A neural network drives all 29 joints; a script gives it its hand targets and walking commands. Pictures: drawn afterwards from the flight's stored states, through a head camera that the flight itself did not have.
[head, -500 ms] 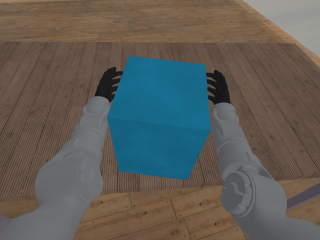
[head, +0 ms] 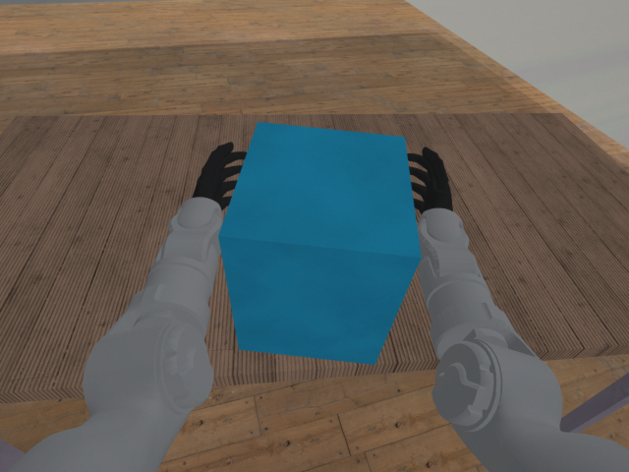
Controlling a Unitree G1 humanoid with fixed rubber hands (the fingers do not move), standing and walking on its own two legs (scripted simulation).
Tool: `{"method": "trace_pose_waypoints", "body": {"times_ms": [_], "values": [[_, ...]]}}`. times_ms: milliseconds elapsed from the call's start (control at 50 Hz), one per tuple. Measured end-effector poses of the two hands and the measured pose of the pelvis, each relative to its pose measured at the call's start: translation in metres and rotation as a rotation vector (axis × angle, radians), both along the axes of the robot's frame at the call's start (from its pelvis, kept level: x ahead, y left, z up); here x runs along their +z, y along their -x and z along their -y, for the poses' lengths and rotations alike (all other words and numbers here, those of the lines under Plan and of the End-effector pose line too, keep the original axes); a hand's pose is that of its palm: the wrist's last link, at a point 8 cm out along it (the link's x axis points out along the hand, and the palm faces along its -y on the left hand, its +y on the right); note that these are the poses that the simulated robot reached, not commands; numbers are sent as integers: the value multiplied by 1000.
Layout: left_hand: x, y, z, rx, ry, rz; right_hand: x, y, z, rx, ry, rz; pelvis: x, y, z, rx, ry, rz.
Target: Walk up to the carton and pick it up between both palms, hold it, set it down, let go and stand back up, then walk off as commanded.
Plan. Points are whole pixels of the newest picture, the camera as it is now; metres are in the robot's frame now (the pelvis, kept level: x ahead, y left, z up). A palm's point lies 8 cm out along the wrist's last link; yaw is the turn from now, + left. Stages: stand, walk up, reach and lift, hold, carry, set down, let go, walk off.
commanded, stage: reach and lift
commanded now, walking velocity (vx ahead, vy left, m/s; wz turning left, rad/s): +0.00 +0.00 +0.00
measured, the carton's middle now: (318, 247) +0.41 -0.02 +0.08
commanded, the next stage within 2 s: none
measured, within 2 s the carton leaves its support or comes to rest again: neither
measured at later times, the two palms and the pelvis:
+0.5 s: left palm (207, 192) +0.42 +0.12 +0.17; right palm (445, 209) +0.39 -0.17 +0.16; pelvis -0.01 +0.00 +0.00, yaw +0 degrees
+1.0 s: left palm (194, 183) +0.39 +0.13 +0.21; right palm (454, 197) +0.37 -0.16 +0.20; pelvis -0.02 +0.00 +0.00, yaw +0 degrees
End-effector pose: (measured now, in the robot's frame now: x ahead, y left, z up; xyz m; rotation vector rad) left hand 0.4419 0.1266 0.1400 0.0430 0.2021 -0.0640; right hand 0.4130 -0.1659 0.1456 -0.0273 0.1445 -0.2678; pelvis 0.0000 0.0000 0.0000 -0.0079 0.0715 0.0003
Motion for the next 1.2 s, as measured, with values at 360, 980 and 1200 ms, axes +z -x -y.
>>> {"method": "trace_pose_waypoints", "body": {"times_ms": [360,980,1200], "values": [[23,17,2,7,-3,6,14,18,1,-12,-56,20,0,11,1,0,-1,44],[67,48,-2,59,11,25,52,38,-3,26,-97,47,0,23,1,1,-1,128],[80,53,-7,82,22,32,67,37,-7,48,-87,55,0,24,1,1,-1,133]]}}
